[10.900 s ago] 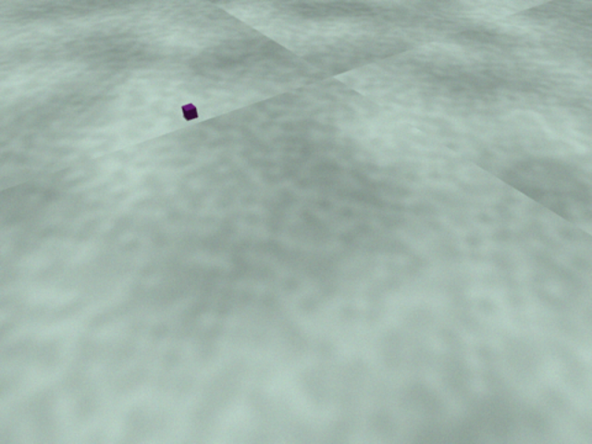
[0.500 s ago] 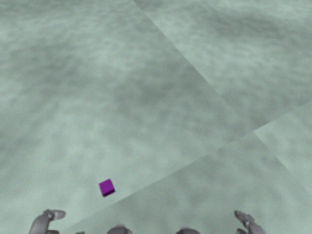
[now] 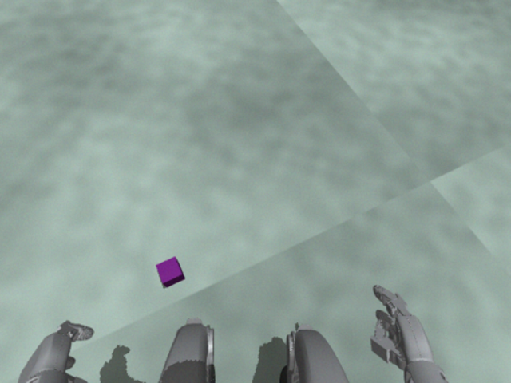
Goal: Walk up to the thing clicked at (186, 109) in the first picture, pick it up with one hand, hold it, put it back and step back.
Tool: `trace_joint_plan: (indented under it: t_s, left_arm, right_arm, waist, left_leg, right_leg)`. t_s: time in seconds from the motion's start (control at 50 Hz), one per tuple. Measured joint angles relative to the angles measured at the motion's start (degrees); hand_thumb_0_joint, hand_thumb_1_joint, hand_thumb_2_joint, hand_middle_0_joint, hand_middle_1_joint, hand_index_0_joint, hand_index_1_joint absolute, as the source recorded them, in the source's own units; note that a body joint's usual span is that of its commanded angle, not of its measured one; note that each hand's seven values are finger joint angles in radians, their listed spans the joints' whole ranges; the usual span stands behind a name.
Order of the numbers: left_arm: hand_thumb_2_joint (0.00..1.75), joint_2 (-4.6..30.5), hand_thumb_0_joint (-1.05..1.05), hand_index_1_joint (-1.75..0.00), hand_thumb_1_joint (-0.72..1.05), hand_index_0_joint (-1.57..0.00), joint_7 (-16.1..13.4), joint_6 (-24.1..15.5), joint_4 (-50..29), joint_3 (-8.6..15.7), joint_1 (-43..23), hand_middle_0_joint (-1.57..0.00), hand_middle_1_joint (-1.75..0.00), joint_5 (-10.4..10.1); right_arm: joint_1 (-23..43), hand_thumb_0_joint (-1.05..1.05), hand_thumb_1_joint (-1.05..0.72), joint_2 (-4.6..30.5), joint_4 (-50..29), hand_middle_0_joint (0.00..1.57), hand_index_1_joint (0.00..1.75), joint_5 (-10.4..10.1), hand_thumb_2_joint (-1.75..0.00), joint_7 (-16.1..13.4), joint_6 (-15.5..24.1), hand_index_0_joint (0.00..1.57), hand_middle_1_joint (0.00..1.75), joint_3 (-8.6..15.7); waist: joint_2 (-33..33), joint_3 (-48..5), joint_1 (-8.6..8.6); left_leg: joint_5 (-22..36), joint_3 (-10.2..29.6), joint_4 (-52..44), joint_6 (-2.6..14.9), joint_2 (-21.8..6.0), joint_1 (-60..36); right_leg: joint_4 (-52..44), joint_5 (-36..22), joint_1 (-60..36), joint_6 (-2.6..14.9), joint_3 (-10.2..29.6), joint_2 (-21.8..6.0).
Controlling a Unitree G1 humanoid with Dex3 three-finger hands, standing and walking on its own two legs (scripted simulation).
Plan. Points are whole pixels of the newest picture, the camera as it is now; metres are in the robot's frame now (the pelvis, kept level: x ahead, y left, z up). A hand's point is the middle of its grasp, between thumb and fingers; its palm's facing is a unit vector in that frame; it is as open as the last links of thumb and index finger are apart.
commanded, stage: rise first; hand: left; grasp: from above
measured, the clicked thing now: (170, 272) +0.43 +0.25 -0.61
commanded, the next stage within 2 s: none
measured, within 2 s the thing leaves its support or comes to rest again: neither
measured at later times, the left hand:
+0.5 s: hand (120, 305) +0.28 +0.31 -0.34, palm faces -0.36 -0.20 -0.91, open 12.2 cm
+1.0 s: hand (137, 285) +0.35 +0.30 -0.43, palm faces -0.35 -0.20 -0.91, open 12.9 cm
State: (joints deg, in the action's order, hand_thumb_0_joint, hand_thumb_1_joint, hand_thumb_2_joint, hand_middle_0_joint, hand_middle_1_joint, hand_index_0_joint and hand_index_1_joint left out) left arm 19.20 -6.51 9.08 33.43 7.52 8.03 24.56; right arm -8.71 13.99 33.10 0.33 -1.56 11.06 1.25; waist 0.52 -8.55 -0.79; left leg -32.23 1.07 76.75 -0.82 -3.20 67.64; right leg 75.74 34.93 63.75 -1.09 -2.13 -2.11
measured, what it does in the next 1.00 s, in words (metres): lowers itself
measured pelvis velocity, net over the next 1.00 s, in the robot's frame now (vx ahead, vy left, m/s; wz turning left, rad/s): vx -0.08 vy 0.00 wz -0.11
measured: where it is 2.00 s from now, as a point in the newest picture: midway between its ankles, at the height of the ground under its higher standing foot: outside the picture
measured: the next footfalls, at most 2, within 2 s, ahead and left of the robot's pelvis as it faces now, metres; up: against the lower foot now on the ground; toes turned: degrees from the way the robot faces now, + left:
none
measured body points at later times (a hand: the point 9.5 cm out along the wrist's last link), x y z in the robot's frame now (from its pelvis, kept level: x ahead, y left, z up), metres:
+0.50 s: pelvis -0.07 -0.01 -0.20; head +0.14 +0.00 +0.20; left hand +0.30 +0.31 -0.29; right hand +0.07 -0.27 -0.34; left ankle +0.03 +0.13 -0.61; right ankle +0.01 -0.14 -0.61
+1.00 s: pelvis -0.08 +0.00 -0.28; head +0.14 +0.03 +0.12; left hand +0.36 +0.31 -0.38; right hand -0.02 -0.28 -0.40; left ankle +0.03 +0.13 -0.61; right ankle +0.01 -0.13 -0.61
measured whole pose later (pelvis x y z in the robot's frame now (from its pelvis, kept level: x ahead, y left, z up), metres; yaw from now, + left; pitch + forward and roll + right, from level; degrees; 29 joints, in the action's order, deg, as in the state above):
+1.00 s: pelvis -0.08 +0.00 -0.28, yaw -6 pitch +33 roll -6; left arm 35.7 -26.8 2.4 80.7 12.6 -46.4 57.3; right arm -7.2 15.0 47.7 7.0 6.1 9.0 -0.1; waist -0.3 -5.4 -8.1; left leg -36.3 6.8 130.0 -0.6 -4.4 127.4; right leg 128.1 39.2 122.2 -1.4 -2.8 0.7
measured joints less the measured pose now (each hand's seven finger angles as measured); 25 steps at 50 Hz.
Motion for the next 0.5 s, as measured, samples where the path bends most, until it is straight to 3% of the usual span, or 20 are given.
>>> trace_joint_plan:
  t_s: [0.12, 0.26, 0.38, 0.5]
  left_arm:
    - [0.72, 2.46, -0.01, -0.81, -0.28, -0.37, -2.8, -4.4, 4.25, -0.4, -7.1, -0.37, -0.81, 7.43]
    - [0.73, 4.27, -0.01, -0.82, -0.27, -0.36, -9.22, -7.17, 9.69, -0.78, -17.64, -0.36, -0.82, 16.95]
    - [0.74, 5.72, -0.01, -0.82, -0.25, -0.35, -13.47, -7.14, 17.59, -1.02, -28.88, -0.35, -0.83, 23.37]
    - [0.73, 8.71, 0.0, -0.81, -0.22, -0.36, -16.13, -7.89, 25.47, 0.05, -37.0, -0.36, -0.82, 28.5]
  right_arm:
    - [2.54, 0.01, -0.93, 1.45, 2.27, 0.2, 0.3, 0.12, -0.91, 0.98, 1.27, 0.21, 0.3, 1.0]
    - [5.48, 0.01, -0.92, 2.87, 5.28, 0.2, 0.3, 0.61, -0.9, 2.72, -0.39, 0.2, 0.3, 2.11]
    - [6.41, 0.01, -0.91, 2.68, 8.35, 0.2, 0.3, 1.92, -0.9, 4.1, -2.45, 0.2, 0.3, 2.11]
    - [5.49, 0.01, -0.9, 1.2, 10.77, 0.2, 0.3, 3.33, -0.9, 4.72, -3.56, 0.2, 0.3, 1.52]
  waist:
    - [-0.38, -1.91, 0.1]
    - [-0.01, -2.44, 0.68]
    - [0.19, -1.37, 0.98]
    - [0.1, -0.03, -0.42]
  left_leg:
    - [-2.92, 0.37, 11.22, -0.21, -0.01, 13.38]
    - [-4.85, 1.23, 23.9, -0.41, -0.59, 28.88]
    - [-4.8, 2.3, 32.74, -0.52, -1.06, 39.29]
    - [-4.1, 3.24, 39.19, -0.58, -1.31, 46.24]
  right_leg:
    - [11.94, 3.51, 13.52, 0.13, 0.44, -0.09]
    - [24.83, 5.63, 29.05, 0.41, 0.64, 0.58]
    - [33.56, 5.51, 39.37, 0.59, 0.43, 1.3]
    - [39.85, 4.7, 46.26, 0.68, 0.18, 1.83]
